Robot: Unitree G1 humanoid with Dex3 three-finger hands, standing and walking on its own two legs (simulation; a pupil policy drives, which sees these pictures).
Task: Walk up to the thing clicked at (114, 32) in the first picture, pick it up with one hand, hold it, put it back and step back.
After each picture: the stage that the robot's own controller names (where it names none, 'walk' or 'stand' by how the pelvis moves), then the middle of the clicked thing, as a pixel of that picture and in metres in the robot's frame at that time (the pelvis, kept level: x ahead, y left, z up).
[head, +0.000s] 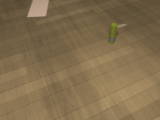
stand; (112, 33) +1.48 -0.31 -0.65
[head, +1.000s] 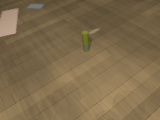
walk; (85, 41) +1.38 +0.08 -0.63
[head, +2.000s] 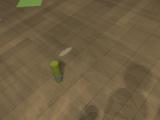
walk; (57, 72) +0.88 +0.33 -0.64
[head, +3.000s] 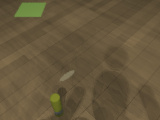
walk; (57, 105) +0.57 +0.24 -0.63
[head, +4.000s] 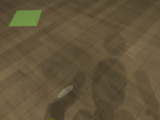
stand; out of the picture +0.41 +0.25 -0.64
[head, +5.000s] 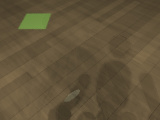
stand; out of the picture +0.40 +0.21 -0.65
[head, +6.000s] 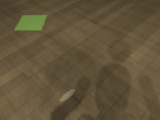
stand; out of the picture +0.43 +0.24 -0.66
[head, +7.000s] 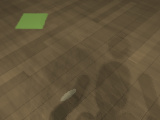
stand; out of the picture +0.42 +0.23 -0.66
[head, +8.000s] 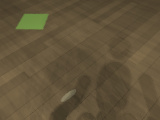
stand; out of the picture +0.41 +0.23 -0.66
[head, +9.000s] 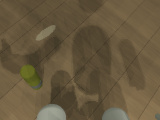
go down; (32, 78) +0.45 +0.27 -0.42
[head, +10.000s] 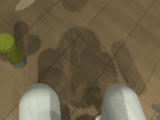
go down; (13, 53) +0.47 +0.32 -0.27
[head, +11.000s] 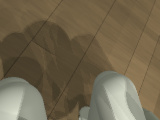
close in; out of the picture +0.43 +0.35 -0.18
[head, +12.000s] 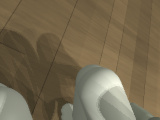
close; out of the picture +0.42 +0.37 -0.15
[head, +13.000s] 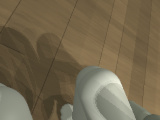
lift; out of the picture +0.39 +0.37 -0.15
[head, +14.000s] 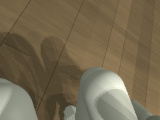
lift; out of the picture +0.36 +0.38 -0.15
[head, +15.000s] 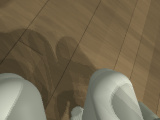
lift; out of the picture +0.33 +0.41 -0.15
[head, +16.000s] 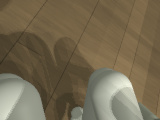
lift; out of the picture +0.33 +0.41 -0.15
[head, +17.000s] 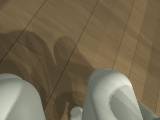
lift; out of the picture +0.32 +0.42 -0.15
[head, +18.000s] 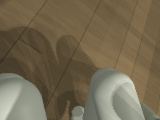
lift; out of the picture +0.32 +0.43 -0.15
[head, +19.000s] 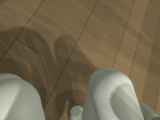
lift; out of the picture +0.32 +0.43 -0.15
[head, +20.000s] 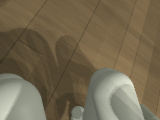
lift; out of the picture +0.33 +0.42 -0.15
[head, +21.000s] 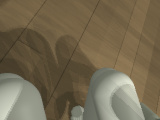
lift; out of the picture +0.32 +0.43 -0.15
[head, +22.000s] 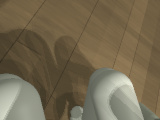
lift; out of the picture +0.33 +0.42 -0.15
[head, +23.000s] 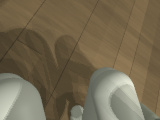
lift; out of the picture +0.33 +0.43 -0.15
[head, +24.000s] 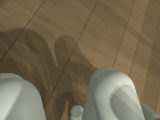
lift; out of the picture +0.33 +0.43 -0.15
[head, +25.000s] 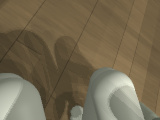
lift; out of the picture +0.32 +0.43 -0.15
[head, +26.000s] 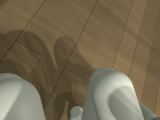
lift; out of the picture +0.32 +0.43 -0.15
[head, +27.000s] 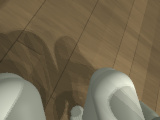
lift; out of the picture +0.32 +0.43 -0.15
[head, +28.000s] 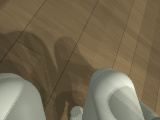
lift; out of the picture +0.32 +0.43 -0.15
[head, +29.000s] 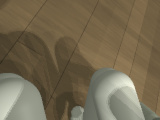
lift; out of the picture +0.32 +0.43 -0.15
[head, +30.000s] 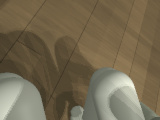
lift; out of the picture +0.32 +0.43 -0.15
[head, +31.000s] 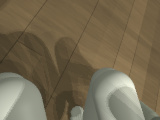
lift; out of the picture +0.32 +0.43 -0.15
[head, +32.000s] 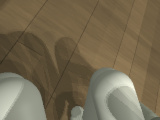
lift; out of the picture +0.32 +0.43 -0.15
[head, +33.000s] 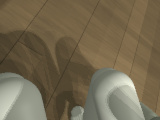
lift; out of the picture +0.32 +0.43 -0.15
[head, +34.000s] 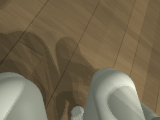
lift; out of the picture +0.32 +0.43 -0.15
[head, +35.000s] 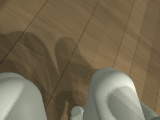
lift; out of the picture +0.32 +0.44 -0.15
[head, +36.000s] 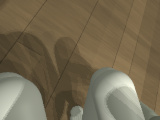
lift; out of the picture +0.32 +0.43 -0.15
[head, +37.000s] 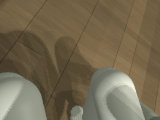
lift; out of the picture +0.32 +0.44 -0.15
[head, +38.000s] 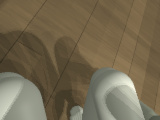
lift; out of the picture +0.32 +0.44 -0.15
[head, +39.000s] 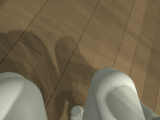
lift; out of the picture +0.32 +0.44 -0.15
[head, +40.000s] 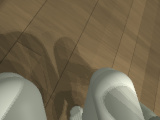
lift; out of the picture +0.32 +0.44 -0.15
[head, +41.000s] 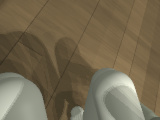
lift; out of the picture +0.32 +0.44 -0.15
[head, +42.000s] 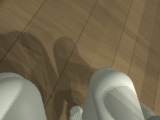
lift; out of the picture +0.32 +0.44 -0.15
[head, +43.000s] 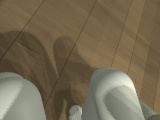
lift; out of the picture +0.32 +0.44 -0.15
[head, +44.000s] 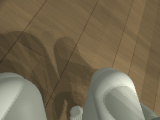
lift; out of the picture +0.32 +0.44 -0.15
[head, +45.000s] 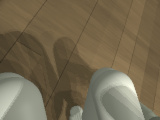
lift; out of the picture +0.32 +0.44 -0.15
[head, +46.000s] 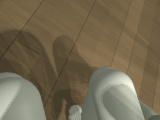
lift; out of the picture +0.32 +0.44 -0.15
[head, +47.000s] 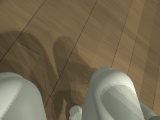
lift; out of the picture +0.32 +0.44 -0.15
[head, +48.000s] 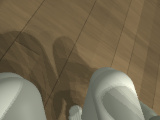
lift; out of the picture +0.32 +0.44 -0.15
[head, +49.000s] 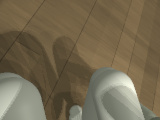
lift; out of the picture +0.32 +0.44 -0.15
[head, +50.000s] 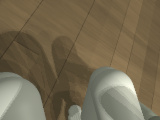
lift; out of the picture +0.32 +0.44 -0.15
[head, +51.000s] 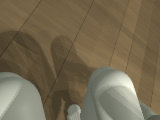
lift; out of the picture +0.33 +0.44 -0.15
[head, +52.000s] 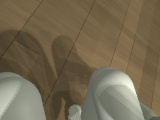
lift; out of the picture +0.33 +0.44 -0.15
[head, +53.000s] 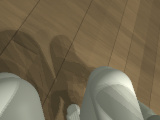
lift; out of the picture +0.33 +0.45 -0.15
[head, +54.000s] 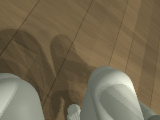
lift; out of the picture +0.33 +0.45 -0.15
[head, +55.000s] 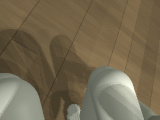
lift; out of the picture +0.33 +0.45 -0.15
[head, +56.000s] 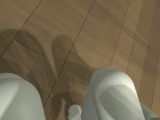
lift; out of the picture +0.33 +0.45 -0.15
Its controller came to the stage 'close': yes
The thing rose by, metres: 0.02
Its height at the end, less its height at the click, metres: +0.00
